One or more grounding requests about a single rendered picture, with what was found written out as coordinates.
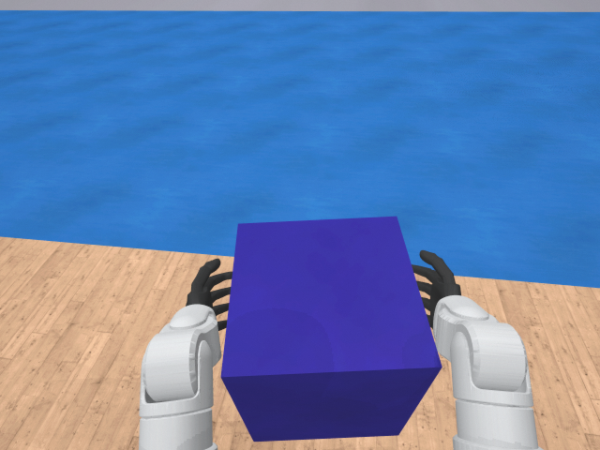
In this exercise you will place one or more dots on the robot right hand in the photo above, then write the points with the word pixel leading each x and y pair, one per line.
pixel 442 279

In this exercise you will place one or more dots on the carton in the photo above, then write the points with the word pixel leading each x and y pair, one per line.
pixel 327 335

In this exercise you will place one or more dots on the left robot forearm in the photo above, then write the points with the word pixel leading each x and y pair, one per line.
pixel 177 382

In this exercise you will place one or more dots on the right robot forearm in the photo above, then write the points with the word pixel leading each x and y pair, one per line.
pixel 490 376

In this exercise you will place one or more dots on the robot left hand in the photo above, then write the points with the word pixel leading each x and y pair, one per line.
pixel 203 284

